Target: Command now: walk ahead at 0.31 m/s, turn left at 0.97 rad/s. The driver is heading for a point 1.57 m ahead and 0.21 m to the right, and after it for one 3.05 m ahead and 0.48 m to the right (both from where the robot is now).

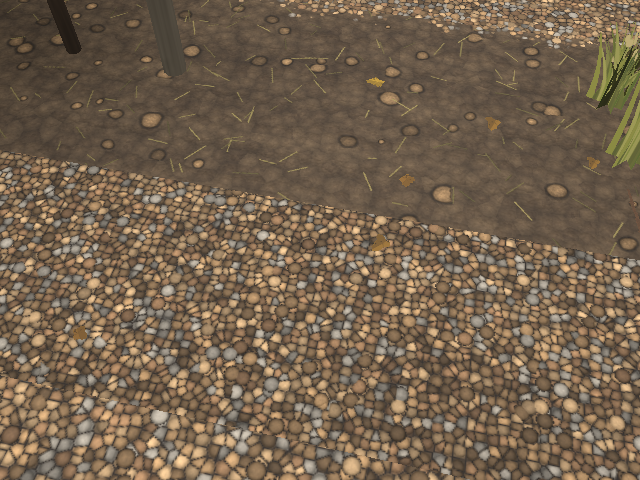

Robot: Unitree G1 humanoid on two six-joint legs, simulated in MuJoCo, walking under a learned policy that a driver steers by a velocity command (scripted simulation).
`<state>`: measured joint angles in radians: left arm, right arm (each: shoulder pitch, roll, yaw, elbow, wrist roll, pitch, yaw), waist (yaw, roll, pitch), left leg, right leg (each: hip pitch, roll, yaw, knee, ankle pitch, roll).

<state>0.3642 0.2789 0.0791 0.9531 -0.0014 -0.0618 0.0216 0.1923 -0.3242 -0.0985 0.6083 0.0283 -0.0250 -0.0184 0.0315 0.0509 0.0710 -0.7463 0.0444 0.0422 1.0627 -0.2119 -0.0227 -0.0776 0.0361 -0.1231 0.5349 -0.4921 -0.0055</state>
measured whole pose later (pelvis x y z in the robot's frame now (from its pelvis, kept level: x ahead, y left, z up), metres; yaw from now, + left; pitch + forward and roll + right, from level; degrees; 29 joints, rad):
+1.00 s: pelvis +0.18 -0.05 +0.03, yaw -11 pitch +2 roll +0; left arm 0.21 0.38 0.11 0.67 -0.03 0.08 0.05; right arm 0.13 -0.25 -0.06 0.66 -0.03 0.02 -0.03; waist 0.04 -0.06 0.05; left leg -0.22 -0.04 -0.01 0.41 -0.22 0.04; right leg -0.55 0.08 0.17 1.05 -0.42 0.06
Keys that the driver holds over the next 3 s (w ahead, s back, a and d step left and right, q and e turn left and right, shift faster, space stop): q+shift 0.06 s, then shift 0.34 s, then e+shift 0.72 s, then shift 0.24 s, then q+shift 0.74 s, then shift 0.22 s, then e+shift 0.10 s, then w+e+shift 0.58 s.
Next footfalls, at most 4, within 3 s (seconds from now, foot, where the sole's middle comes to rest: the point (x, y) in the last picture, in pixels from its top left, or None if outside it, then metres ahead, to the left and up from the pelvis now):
0.08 left None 0.23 0.05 -0.75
0.50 right None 0.27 -0.19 -0.75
0.88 left None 0.24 0.05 -0.75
1.32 right None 0.16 -0.21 -0.75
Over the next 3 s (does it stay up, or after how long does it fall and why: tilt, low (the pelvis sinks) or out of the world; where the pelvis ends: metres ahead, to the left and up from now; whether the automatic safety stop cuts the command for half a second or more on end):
stays up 0.40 -0.02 0.01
